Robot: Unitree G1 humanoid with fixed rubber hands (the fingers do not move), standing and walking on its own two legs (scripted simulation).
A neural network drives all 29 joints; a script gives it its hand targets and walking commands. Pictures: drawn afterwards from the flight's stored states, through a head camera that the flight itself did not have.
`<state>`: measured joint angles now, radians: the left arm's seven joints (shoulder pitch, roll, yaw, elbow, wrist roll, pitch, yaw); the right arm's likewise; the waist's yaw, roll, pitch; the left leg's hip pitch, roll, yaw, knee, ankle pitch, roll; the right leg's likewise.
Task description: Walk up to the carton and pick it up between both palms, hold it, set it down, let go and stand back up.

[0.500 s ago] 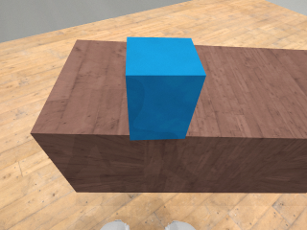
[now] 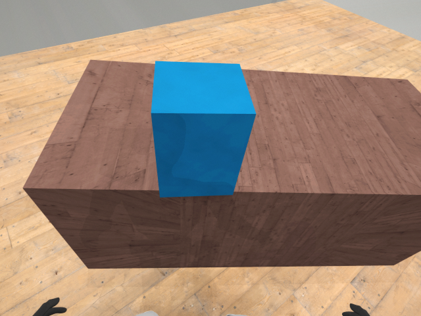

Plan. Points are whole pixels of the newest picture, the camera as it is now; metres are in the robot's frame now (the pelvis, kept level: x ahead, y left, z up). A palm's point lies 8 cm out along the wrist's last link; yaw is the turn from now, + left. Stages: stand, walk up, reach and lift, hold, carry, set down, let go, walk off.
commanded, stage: walk up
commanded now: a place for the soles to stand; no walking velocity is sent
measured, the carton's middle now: (197, 134) +0.52 +0.02 +0.03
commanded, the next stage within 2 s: none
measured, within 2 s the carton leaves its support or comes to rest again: neither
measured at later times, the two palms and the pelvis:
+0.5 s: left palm out of the picture +0.08 +0.28 -0.09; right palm out of the picture +0.10 -0.33 -0.08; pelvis +0.02 -0.02 +0.03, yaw +3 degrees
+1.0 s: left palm out of the picture +0.11 +0.28 -0.08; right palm out of the picture +0.15 -0.32 -0.08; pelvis +0.04 -0.03 +0.04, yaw +4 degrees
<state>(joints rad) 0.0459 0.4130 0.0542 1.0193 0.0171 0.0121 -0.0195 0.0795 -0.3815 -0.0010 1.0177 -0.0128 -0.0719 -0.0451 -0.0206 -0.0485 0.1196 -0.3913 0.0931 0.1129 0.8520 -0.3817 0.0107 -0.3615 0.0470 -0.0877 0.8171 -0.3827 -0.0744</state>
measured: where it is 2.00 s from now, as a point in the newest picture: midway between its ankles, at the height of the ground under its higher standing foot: outside the picture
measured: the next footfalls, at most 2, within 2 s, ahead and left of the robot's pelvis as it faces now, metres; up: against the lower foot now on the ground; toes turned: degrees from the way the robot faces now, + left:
left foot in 1.50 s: +0.22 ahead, +0.18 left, +0.00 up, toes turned -2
right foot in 1.76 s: +0.17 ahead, -0.09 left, +0.00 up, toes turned +3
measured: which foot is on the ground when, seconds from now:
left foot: down 0.00-1.00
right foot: down 0.00-1.00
